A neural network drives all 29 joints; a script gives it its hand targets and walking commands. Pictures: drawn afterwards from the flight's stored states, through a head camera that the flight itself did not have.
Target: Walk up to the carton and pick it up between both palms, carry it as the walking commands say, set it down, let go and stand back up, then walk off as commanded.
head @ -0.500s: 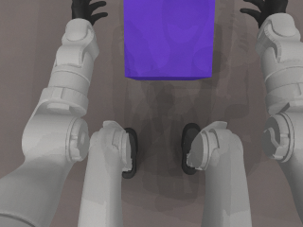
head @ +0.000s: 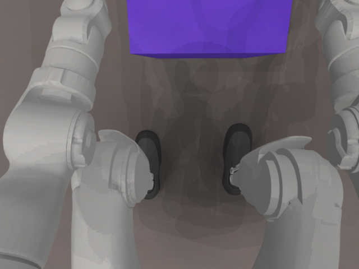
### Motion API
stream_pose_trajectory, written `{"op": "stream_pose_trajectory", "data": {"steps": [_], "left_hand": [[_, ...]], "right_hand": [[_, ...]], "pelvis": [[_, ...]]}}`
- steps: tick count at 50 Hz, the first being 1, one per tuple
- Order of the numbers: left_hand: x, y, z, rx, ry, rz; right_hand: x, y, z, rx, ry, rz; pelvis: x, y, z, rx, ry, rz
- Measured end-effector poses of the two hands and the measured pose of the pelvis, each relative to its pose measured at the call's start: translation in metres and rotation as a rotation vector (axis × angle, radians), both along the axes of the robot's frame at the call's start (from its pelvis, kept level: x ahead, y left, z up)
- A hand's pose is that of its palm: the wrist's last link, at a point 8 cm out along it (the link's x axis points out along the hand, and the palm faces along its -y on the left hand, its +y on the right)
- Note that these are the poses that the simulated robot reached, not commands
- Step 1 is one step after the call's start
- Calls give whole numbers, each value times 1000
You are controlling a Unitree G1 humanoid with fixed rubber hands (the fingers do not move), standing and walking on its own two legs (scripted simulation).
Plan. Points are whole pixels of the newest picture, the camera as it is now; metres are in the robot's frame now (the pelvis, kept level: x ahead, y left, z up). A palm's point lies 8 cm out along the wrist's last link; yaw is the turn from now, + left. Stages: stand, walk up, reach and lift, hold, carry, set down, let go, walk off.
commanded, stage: reach and lift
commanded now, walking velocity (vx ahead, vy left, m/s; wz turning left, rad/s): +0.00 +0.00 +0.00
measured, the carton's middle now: out of the picture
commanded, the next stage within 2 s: none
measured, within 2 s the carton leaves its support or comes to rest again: leaves its support in 1.50 s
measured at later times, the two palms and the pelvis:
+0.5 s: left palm out of the picture +0.55 +0.14 -0.17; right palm out of the picture +0.55 -0.21 -0.18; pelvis +0.00 +0.00 +0.00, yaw +0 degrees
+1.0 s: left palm out of the picture +0.56 +0.13 -0.18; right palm out of the picture +0.55 -0.18 -0.18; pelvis +0.00 +0.00 +0.00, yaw +0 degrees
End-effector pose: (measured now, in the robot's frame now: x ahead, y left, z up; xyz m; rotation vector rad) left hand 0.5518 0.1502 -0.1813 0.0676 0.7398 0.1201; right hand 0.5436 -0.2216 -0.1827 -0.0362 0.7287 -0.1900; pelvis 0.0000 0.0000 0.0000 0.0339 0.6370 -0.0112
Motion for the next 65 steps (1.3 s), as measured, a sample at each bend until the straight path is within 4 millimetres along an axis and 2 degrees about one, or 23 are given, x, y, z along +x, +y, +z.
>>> {"op": "stream_pose_trajectory", "data": {"steps": [7,20,31,35,48,65], "left_hand": [[2,-1,-6,-3,-11,-5],[2,-5,6,-13,-3,-15],[3,-23,4,-29,-6,-41],[3,-23,3,-19,-10,-38],[4,-25,3,-15,-9,-32],[8,-22,3,-60,10,-55]], "right_hand": [[2,0,-6,-4,-11,3],[3,3,8,3,-1,11],[6,26,4,26,-1,49],[7,36,2,31,-5,61],[8,37,2,17,-4,56],[14,33,3,54,23,120]], "pelvis": [[-1,1,-8,-4,-32,0],[1,3,-1,-3,-14,3],[0,3,2,-2,-11,6],[-1,3,2,0,-16,8],[-2,4,3,-4,-31,12],[-3,4,-19,-8,-48,18]]}}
